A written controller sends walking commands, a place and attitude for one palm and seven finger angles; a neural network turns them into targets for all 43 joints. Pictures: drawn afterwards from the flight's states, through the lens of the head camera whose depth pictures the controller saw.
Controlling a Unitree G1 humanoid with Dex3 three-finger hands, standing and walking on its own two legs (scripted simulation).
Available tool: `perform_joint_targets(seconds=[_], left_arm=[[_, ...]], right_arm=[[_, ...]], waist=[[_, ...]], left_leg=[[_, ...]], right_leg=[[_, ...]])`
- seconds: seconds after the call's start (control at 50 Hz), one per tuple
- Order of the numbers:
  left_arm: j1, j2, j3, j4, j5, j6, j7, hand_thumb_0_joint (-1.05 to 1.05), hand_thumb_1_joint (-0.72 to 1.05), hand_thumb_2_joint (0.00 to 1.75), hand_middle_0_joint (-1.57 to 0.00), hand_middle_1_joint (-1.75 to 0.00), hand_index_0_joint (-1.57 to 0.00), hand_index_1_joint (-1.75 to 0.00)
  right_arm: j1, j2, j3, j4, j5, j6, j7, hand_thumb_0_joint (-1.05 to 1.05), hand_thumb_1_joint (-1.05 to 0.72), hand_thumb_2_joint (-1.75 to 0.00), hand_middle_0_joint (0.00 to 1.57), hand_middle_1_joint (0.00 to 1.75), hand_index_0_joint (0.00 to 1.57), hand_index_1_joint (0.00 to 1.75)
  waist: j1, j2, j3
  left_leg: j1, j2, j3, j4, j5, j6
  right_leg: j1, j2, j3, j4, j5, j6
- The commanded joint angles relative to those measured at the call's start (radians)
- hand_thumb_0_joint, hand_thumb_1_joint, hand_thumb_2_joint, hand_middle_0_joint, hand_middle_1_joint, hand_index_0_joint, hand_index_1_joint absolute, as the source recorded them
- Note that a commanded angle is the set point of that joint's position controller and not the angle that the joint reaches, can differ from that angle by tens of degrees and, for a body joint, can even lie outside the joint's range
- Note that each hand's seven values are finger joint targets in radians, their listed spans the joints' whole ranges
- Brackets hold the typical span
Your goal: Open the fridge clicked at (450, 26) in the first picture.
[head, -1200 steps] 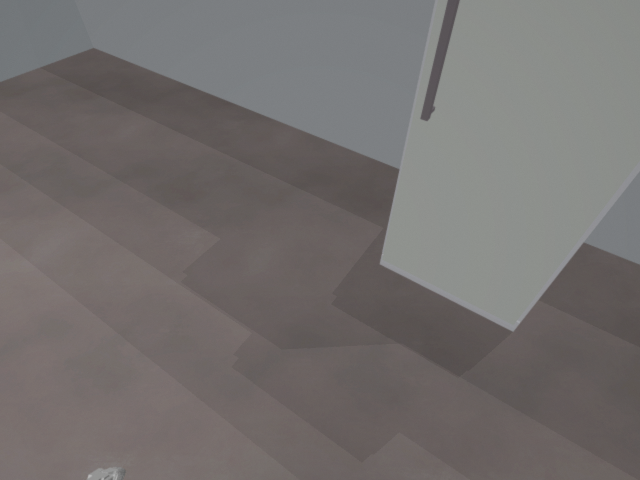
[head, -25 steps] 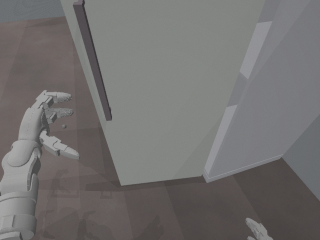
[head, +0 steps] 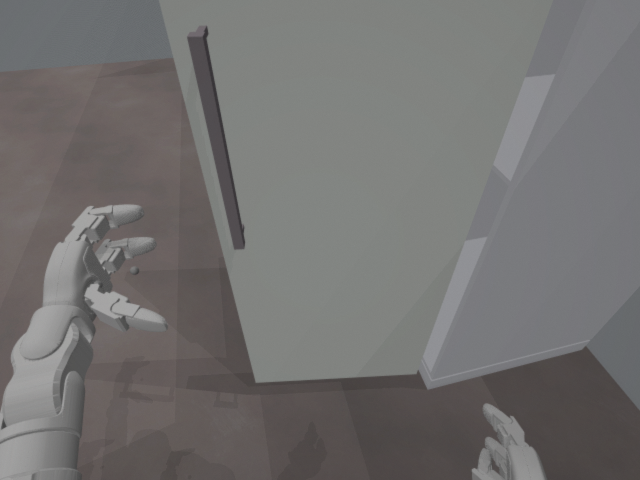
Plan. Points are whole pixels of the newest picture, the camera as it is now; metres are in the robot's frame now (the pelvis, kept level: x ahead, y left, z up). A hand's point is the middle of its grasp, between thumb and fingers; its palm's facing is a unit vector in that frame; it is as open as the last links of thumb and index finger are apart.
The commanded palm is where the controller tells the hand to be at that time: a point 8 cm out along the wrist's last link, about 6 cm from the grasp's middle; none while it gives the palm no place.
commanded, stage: draw the hand back to the body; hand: left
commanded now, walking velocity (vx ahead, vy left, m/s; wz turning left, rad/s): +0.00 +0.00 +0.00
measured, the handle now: (224, 156) +0.53 +0.21 +0.15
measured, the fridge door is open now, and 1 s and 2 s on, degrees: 79 79 79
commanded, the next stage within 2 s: step back with the hand held close in 1.34 s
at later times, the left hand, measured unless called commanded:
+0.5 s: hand (81, 306) +0.24 +0.28 +0.15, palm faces +0.46 -0.84 -0.27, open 13.3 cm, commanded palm +0.19 +0.31 +0.16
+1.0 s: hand (51, 324) +0.21 +0.28 +0.16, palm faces +0.47 -0.81 -0.36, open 8.4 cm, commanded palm +0.16 +0.31 +0.18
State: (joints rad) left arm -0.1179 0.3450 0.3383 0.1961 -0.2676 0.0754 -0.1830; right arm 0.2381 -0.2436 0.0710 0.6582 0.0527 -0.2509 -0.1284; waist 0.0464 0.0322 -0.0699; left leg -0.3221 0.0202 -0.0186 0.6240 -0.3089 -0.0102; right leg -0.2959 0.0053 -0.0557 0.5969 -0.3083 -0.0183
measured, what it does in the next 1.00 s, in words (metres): stands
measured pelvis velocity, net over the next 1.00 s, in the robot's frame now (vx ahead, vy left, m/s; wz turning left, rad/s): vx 0.02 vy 0.01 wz -0.02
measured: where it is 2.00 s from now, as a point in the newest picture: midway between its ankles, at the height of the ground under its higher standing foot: outside the picture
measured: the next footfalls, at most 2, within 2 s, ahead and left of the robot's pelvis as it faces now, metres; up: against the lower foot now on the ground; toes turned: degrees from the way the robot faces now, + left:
none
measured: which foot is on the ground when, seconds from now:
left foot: down 0.00-1.00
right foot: down 0.00-1.00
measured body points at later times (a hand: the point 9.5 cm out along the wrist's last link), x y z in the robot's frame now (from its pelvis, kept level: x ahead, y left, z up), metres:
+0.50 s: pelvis +0.00 +0.01 +0.01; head -0.02 +0.00 +0.46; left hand +0.21 +0.33 +0.16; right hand +0.18 -0.22 -0.07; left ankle +0.01 +0.13 -0.73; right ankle +0.00 -0.11 -0.73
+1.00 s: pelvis +0.02 +0.01 +0.01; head -0.02 +0.00 +0.46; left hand +0.17 +0.32 +0.18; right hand +0.20 -0.21 -0.06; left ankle +0.01 +0.13 -0.73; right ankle +0.01 -0.11 -0.73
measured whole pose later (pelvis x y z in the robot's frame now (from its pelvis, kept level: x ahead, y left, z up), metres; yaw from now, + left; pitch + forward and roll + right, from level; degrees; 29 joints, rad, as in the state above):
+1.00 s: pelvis +0.02 +0.01 +0.01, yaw -1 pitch -5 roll +0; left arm 0.43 0.34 0.35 -0.34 -0.06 -0.07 0.11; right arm 0.21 -0.22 0.03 0.67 -0.02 -0.15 -0.09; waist 0.08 0.03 0.00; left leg -0.09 0.01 0.01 0.43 -0.25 0.01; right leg -0.07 -0.01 -0.03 0.41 -0.25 0.00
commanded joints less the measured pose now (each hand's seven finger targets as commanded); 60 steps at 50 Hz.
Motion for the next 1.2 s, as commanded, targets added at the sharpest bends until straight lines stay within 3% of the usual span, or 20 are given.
perform_joint_targets(seconds=[0.0, 0.04, 0.14, 0.24, 0.26, 0.3, 0.32, 0.34, 0.36, 0.42, 0.44, 0.48, 0.54, 0.58, 0.6, 0.78, 0.84, 0.94, 1.0, 1.18], left_arm=[[-0.242, 0.252, 0.135, -0.259, -0.048, -0.060, -0.011, 0.00, -0.55, 0.20, -0.25, -1.15, -0.25, -1.15], [-0.203, 0.236, 0.125, -0.264, -0.043, -0.046, -0.012, 0.00, -0.55, 0.20, -0.25, -1.15, -0.25, -1.15], [-0.155, 0.223, 0.123, -0.358, -0.047, -0.023, -0.015, 0.00, -0.55, 0.20, -0.25, -1.15, -0.25, -1.15], [-0.085, 0.218, 0.134, -0.432, -0.064, -0.017, -0.023, 0.00, -0.37, 0.29, -0.24, -1.04, -0.24, -1.04], [-0.105, 0.359, 0.169, -0.501, 0.086, -0.088, 0.115, 0.00, -0.33, 0.31, -0.24, -1.02, -0.24, -1.02], [0.044, 0.231, 0.097, -0.435, 0.125, -0.127, 0.207, 0.00, -0.26, 0.34, -0.24, -0.98, -0.24, -0.98], [0.053, 0.207, 0.069, -0.450, 0.137, -0.142, 0.228, 0.00, -0.22, 0.36, -0.24, -0.96, -0.24, -0.96], [0.062, 0.189, 0.043, -0.490, 0.150, -0.157, 0.247, 0.00, -0.19, 0.37, -0.24, -0.94, -0.24, -0.94], [0.040, 0.225, 0.069, -0.517, 0.165, -0.172, 0.267, 0.00, -0.15, 0.39, -0.24, -0.92, -0.24, -0.92], [0.062, 0.214, 0.051, -0.554, 0.191, -0.200, 0.299, 0.00, -0.04, 0.44, -0.23, -0.85, -0.23, -0.85], [0.104, 0.191, 0.038, -0.550, 0.193, -0.203, 0.305, 0.00, -0.01, 0.46, -0.23, -0.83, -0.23, -0.83], [0.106, 0.231, 0.075, -0.558, 0.204, -0.216, 0.316, 0.00, 0.07, 0.50, -0.23, -0.79, -0.23, -0.79], [0.180, 0.192, 0.058, -0.577, 0.206, -0.222, 0.317, 0.00, 0.17, 0.55, -0.22, -0.73, -0.22, -0.73], [0.191, 0.241, 0.107, -0.593, 0.211, -0.228, 0.319, 0.00, 0.25, 0.58, -0.22, -0.68, -0.22, -0.68], [0.224, 0.192, 0.072, -0.604, 0.209, -0.229, 0.315, 0.00, 0.28, 0.60, -0.22, -0.66, -0.22, -0.66], [0.369, 0.210, 0.121, -0.667, 0.205, -0.221, 0.302, 0.00, 0.61, 0.76, -0.21, -0.47, -0.21, -0.47], [0.410, 0.187, 0.108, -0.720, 0.207, -0.220, 0.303, 0.00, 0.72, 0.81, -0.21, -0.41, -0.21, -0.41], [0.451, 0.185, 0.114, -0.762, 0.204, -0.216, 0.304, 0.00, 0.90, 0.90, -0.20, -0.30, -0.20, -0.30], [0.433, 0.174, 0.102, -0.746, 0.206, -0.213, 0.307, 0.00, 0.90, 0.90, -0.20, -0.30, -0.20, -0.30], [0.394, 0.201, 0.120, -0.761, 0.215, -0.221, 0.316, 0.00, 0.90, 0.90, -0.20, -0.30, -0.20, -0.30]], right_arm=[[-0.117, -0.125, -0.051, -0.156, -0.001, -0.065, -0.015, 0.00, -0.90, -0.90, 0.20, 0.30, 0.20, 0.30], [-0.120, -0.122, -0.049, -0.158, 0.003, -0.064, -0.013, 0.00, -0.90, -0.90, 0.20, 0.30, 0.20, 0.30], [-0.126, -0.123, -0.053, -0.163, 0.002, -0.071, -0.014, 0.00, -0.90, -0.90, 0.20, 0.30, 0.20, 0.30], [-0.133, -0.120, -0.051, -0.158, 0.001, -0.085, -0.019, 0.00, -0.90, -0.90, 0.20, 0.30, 0.20, 0.30], [-0.128, -0.130, -0.062, -0.145, -0.041, -0.071, -0.007, 0.00, -0.90, -0.90, 0.20, 0.30, 0.20, 0.30], [-0.121, -0.117, -0.063, -0.132, -0.047, -0.050, 0.006, 0.00, -0.90, -0.90, 0.20, 0.30, 0.20, 0.30], [-0.132, -0.115, -0.062, -0.136, -0.045, -0.037, 0.009, 0.00, -0.90, -0.90, 0.20, 0.30, 0.20, 0.30], [-0.130, -0.110, -0.066, -0.141, -0.046, -0.029, 0.011, 0.00, -0.90, -0.90, 0.20, 0.30, 0.20, 0.30], [-0.135, -0.118, -0.067, -0.140, -0.048, -0.021, 0.010, 0.00, -0.90, -0.90, 0.20, 0.30, 0.20, 0.30], [-0.140, -0.115, -0.068, -0.135, -0.053, -0.011, 0.010, 0.00, -0.90, -0.90, 0.20, 0.30, 0.20, 0.30], [-0.139, -0.105, -0.070, -0.135, -0.054, -0.009, 0.011, 0.00, -0.90, -0.90, 0.20, 0.30, 0.20, 0.30], [-0.147, -0.113, -0.072, -0.125, -0.058, 0.000, 0.008, 0.00, -0.90, -0.90, 0.20, 0.30, 0.20, 0.30], [-0.157, -0.096, -0.073, -0.128, -0.058, 0.009, 0.011, 0.00, -0.90, -0.90, 0.20, 0.30, 0.20, 0.30], [-0.163, -0.105, -0.074, -0.123, -0.063, 0.015, 0.011, 0.00, -0.90, -0.90, 0.20, 0.30, 0.20, 0.30], [-0.161, -0.092, -0.074, -0.129, -0.062, 0.015, 0.014, 0.00, -0.90, -0.90, 0.20, 0.30, 0.20, 0.30], [-0.162, -0.095, -0.081, -0.139, -0.069, 0.040, 0.027, 0.00, -0.90, -0.90, 0.20, 0.30, 0.20, 0.30], [-0.159, -0.085, -0.083, -0.149, -0.068, 0.043, 0.032, 0.00, -0.90, -0.90, 0.20, 0.30, 0.20, 0.30], [-0.160, -0.079, -0.085, -0.155, -0.068, 0.045, 0.031, 0.00, -0.90, -0.90, 0.20, 0.30, 0.20, 0.30], [-0.156, -0.081, -0.084, -0.147, -0.067, 0.045, 0.026, 0.00, -0.90, -0.90, 0.20, 0.30, 0.20, 0.30], [-0.166, -0.086, -0.081, -0.137, -0.073, 0.036, 0.022, 0.00, -0.90, -0.90, 0.20, 0.30, 0.20, 0.30]], waist=[[0.018, 0.001, -0.162], [0.019, 0.022, -0.125], [0.016, 0.015, -0.135], [0.023, 0.029, -0.112], [0.013, 0.049, -0.041], [0.003, 0.001, 0.020], [0.002, -0.014, 0.013], [-0.002, 0.014, -0.006], [0.004, 0.039, -0.042], [0.005, 0.041, -0.050], [0.003, 0.035, -0.032], [0.011, 0.033, -0.035], [0.012, 0.044, -0.005], [0.025, 0.042, -0.015], [0.018, 0.039, 0.001], [0.029, 0.003, 0.025], [0.027, 0.046, 0.020], [0.026, 0.033, 0.029], [0.018, 0.029, 0.067], [0.030, 0.056, 0.041]], left_leg=[[0.052, -0.028, 0.012, -0.103, 0.166, 0.037], [0.055, -0.027, 0.016, -0.114, 0.155, 0.035], [0.089, -0.027, 0.016, -0.118, 0.183, 0.038], [0.103, -0.027, 0.010, -0.127, 0.185, 0.035], [0.078, -0.038, 0.031, -0.140, 0.162, 0.034], [0.065, -0.028, 0.029, -0.163, 0.109, 0.033], [0.086, -0.027, 0.031, -0.172, 0.098, 0.035], [0.109, -0.022, 0.033, -0.180, 0.099, 0.037], [0.131, -0.026, 0.033, -0.190, 0.105, 0.036], [0.162, -0.023, 0.033, -0.212, 0.131, 0.038], [0.160, -0.017, 0.031, -0.218, 0.135, 0.037], [0.176, -0.022, 0.035, -0.230, 0.143, 0.038], [0.179, -0.014, 0.038, -0.242, 0.168, 0.036], [0.187, -0.019, 0.039, -0.253, 0.181, 0.034], [0.182, -0.011, 0.035, -0.254, 0.202, 0.032], [0.202, -0.011, 0.046, -0.263, 0.254, 0.030], [0.205, -0.005, 0.046, -0.256, 0.285, 0.028], [0.207, -0.007, 0.049, -0.257, 0.255, 0.030], [0.203, -0.007, 0.048, -0.260, 0.234, 0.030], [0.223, -0.015, 0.040, -0.271, 0.225, 0.027]], right_leg=[[0.086, -0.001, 0.038, -0.111, 0.199, 0.006], [0.069, 0.001, 0.032, -0.118, 0.183, 0.006], [0.080, 0.004, 0.025, -0.122, 0.212, 0.008], [0.081, 0.008, 0.019, -0.127, 0.209, 0.007], [0.070, -0.012, 0.051, -0.183, 0.166, 0.013], [0.066, -0.016, 0.031, -0.193, 0.096, 0.013], [0.066, -0.015, 0.034, -0.205, 0.079, 0.015], [0.085, -0.015, 0.032, -0.199, 0.078, 0.014], [0.098, -0.012, 0.035, -0.204, 0.085, 0.011], [0.123, -0.010, 0.030, -0.210, 0.110, 0.009], [0.135, -0.010, 0.025, -0.206, 0.110, 0.008], [0.140, -0.006, 0.028, -0.228, 0.115, 0.008], [0.162, -0.009, 0.022, -0.223, 0.136, 0.007], [0.179, -0.006, 0.022, -0.239, 0.152, 0.006], [0.192, -0.009, 0.017, -0.225, 0.169, 0.005], [0.206, -0.003, 0.016, -0.252, 0.231, 0.010], [0.219, -0.009, 0.017, -0.234, 0.249, 0.008], [0.215, -0.010, 0.017, -0.246, 0.226, 0.012], [0.194, -0.010, 0.015, -0.257, 0.205, 0.012], [0.203, -0.005, 0.016, -0.268, 0.189, 0.008]])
